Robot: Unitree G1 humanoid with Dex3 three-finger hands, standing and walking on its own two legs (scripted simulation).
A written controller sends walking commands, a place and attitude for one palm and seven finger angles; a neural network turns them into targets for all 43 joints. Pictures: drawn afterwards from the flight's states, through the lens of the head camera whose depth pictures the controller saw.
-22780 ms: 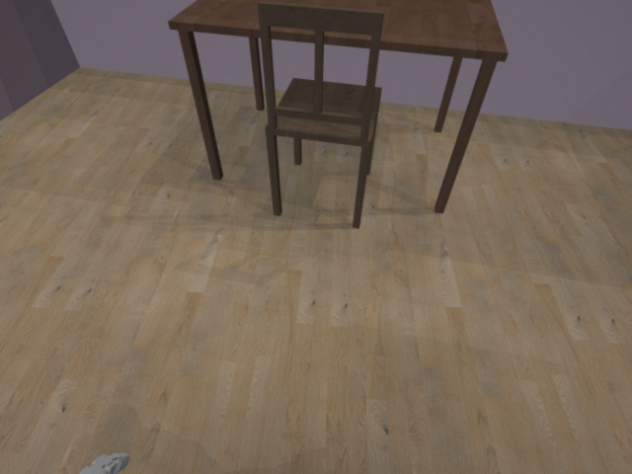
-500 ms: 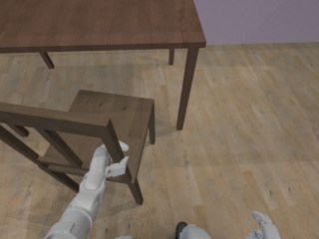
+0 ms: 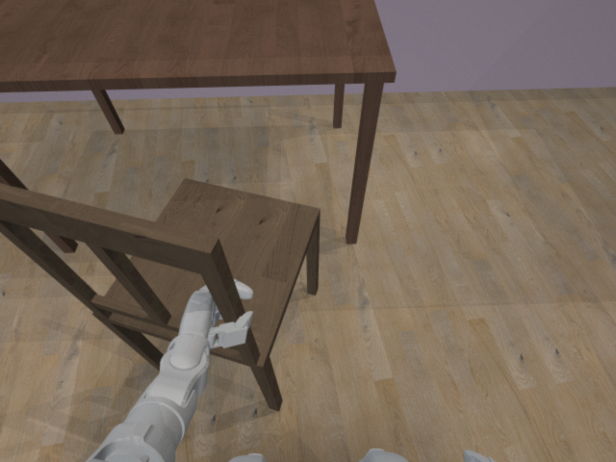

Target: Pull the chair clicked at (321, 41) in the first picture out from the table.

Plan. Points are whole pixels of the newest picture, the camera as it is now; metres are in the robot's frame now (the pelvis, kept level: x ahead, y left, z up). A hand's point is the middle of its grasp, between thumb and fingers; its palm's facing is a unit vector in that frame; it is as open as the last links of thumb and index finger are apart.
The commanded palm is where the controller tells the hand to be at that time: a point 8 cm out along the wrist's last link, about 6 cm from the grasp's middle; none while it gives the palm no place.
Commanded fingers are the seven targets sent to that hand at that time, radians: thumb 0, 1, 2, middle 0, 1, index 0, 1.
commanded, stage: step backward, pulling the chair out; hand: left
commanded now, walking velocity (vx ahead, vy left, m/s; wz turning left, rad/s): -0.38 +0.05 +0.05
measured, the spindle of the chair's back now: (136, 285) +0.38 +0.31 -0.08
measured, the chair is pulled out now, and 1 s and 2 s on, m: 0.36 0.56 0.56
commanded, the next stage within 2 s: stop walking, hand still on the chair in 0.48 s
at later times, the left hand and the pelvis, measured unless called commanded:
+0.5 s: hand (240, 416) +0.19 +0.10 -0.07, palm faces -0.08 -0.98 -0.18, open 6.0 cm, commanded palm +0.18 +0.15 -0.06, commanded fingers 0.00 0.90 0.90 -0.50 -1.45 -0.50 -1.45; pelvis -0.11 -0.01 +0.00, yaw +1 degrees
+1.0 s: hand out of the picture +0.11 +0.10 -0.06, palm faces -0.09 -0.98 -0.18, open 6.1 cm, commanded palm +0.09 +0.15 -0.05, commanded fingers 0.00 0.90 0.90 -0.50 -1.45 -0.50 -1.45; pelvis -0.16 +0.00 +0.00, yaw +1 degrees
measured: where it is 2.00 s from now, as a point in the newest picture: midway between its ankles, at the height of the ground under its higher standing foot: outside the picture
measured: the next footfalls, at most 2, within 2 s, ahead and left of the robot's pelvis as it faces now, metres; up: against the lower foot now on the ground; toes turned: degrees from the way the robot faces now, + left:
right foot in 0.04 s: +0.05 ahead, -0.13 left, +0.00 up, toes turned -2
left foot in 0.34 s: -0.11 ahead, +0.13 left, +0.00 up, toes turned +2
